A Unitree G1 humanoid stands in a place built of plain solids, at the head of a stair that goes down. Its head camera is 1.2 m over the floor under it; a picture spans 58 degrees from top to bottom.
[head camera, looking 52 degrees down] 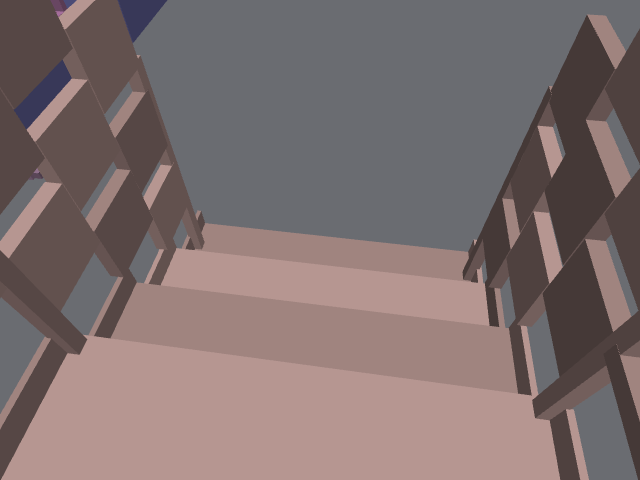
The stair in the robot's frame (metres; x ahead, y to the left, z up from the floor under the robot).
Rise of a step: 0.18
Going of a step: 0.30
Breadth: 1.40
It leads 8 degrees to the right of straight ahead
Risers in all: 4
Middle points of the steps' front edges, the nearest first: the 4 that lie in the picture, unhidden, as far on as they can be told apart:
0.49 0.06 0.00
0.78 0.01 -0.18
1.08 -0.03 -0.36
1.38 -0.07 -0.54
